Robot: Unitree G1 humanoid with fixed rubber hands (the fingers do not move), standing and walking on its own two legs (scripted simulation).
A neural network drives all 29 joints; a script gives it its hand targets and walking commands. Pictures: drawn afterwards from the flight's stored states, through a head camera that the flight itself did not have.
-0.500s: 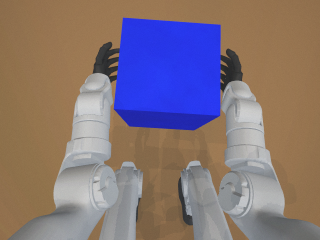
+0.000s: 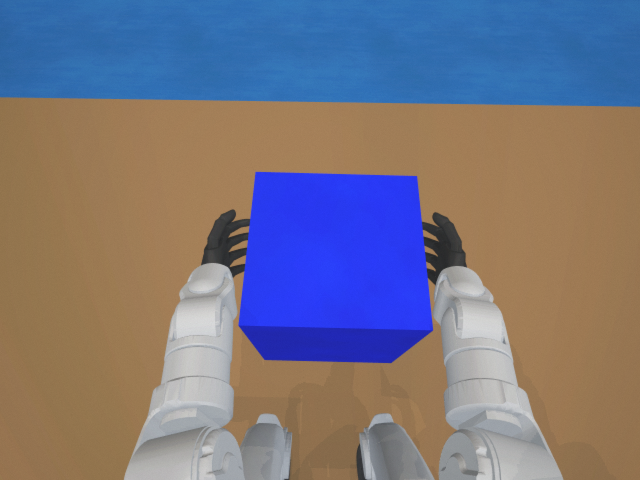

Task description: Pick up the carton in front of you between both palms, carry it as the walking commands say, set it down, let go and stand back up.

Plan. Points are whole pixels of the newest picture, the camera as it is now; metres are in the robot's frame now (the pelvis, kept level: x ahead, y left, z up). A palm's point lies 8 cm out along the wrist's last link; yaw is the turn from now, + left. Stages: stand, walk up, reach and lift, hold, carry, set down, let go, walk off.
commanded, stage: reach and lift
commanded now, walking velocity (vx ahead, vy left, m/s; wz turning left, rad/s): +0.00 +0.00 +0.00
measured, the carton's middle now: (331, 279) +0.40 -0.01 -0.09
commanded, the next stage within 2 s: hold in 1.48 s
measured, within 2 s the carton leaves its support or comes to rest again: neither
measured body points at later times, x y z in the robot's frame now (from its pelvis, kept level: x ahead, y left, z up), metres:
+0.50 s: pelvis +0.04 +0.00 +0.09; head +0.02 +0.00 +0.54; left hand +0.35 +0.15 +0.11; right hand +0.35 -0.15 +0.11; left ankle +0.06 +0.12 -0.65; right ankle +0.05 -0.13 -0.65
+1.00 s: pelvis +0.03 +0.00 +0.10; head +0.02 +0.00 +0.55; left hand +0.35 +0.15 +0.12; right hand +0.35 -0.15 +0.12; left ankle +0.06 +0.12 -0.65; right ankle +0.05 -0.13 -0.65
